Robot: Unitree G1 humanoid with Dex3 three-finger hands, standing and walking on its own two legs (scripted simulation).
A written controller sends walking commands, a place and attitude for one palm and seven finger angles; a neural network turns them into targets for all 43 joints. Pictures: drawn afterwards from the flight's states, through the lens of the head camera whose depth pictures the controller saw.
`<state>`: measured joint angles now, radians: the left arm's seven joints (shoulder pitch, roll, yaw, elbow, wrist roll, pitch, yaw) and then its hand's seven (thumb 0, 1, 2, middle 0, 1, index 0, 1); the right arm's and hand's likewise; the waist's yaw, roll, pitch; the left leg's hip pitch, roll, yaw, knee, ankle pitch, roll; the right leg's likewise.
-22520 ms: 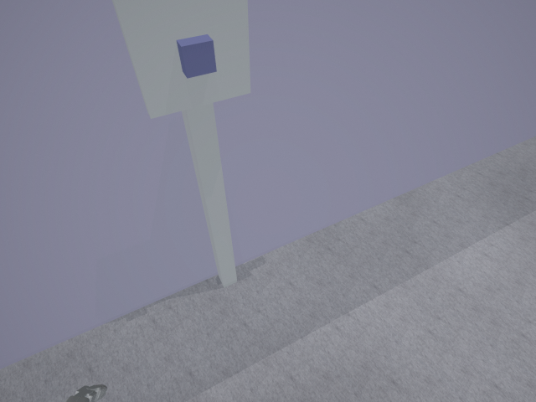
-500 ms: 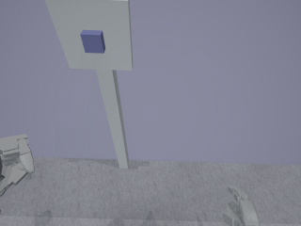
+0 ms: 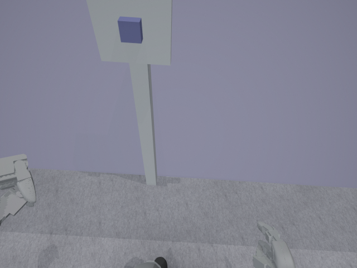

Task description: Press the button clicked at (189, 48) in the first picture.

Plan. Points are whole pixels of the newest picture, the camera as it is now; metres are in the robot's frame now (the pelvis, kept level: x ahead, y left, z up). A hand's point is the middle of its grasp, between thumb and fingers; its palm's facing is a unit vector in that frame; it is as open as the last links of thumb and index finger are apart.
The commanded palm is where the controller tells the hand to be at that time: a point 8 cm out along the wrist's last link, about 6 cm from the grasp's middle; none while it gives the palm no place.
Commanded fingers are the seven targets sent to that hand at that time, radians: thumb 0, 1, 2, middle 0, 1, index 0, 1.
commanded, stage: step back with the hand held close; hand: left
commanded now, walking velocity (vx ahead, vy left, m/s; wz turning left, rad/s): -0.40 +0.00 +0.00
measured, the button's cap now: (131, 29) +0.64 +0.19 +0.21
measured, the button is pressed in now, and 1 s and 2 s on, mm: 0 0 0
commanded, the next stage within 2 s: stop stepping back and stand still in 0.16 s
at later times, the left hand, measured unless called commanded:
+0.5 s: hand out of the picture +0.04 +0.24 +0.18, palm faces +0.35 -0.82 -0.45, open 3.1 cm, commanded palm +0.00 +0.28 +0.19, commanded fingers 0.00 0.90 0.90 -1.30 -1.50 -1.30 -1.50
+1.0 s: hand out of the picture -0.01 +0.26 +0.17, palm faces +0.44 -0.79 -0.43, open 3.1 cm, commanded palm -0.06 +0.29 +0.19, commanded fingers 0.00 0.90 0.90 -1.30 -1.50 -1.30 -1.50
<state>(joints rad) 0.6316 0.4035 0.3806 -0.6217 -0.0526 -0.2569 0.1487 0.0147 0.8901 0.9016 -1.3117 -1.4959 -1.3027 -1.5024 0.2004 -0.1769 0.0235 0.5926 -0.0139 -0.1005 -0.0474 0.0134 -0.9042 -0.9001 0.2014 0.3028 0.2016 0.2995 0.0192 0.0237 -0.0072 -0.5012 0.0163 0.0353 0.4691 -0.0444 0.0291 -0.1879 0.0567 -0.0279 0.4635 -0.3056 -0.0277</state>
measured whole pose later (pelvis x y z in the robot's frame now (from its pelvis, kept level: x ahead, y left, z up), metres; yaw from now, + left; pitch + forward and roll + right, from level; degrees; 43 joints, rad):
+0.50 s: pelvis -0.13 +0.00 +0.01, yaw -1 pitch +0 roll -1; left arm 0.67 0.42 0.37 -0.64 -0.06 -0.17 0.14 0.01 0.89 0.90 -1.31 -1.50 -1.30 -1.50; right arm 0.22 -0.20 0.00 0.61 -0.01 -0.07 -0.06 0.01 -0.90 -0.90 0.20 0.30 0.20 0.30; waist 0.02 -0.02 -0.03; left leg -0.55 -0.03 -0.01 0.82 -0.27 -0.02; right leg -0.22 0.01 -0.07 0.50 -0.27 -0.05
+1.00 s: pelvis -0.18 +0.01 +0.01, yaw +2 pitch -2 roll +1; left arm 0.61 0.34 0.35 -0.50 -0.02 -0.22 0.14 0.01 0.89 0.90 -1.31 -1.50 -1.31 -1.50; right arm 0.27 -0.20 0.00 0.69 -0.01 -0.08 -0.06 0.02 -0.91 -0.90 0.20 0.30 0.20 0.30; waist 0.00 -0.01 -0.05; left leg -0.44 0.02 0.04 0.96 -0.37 0.01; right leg -0.28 -0.01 -0.10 0.54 -0.23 -0.07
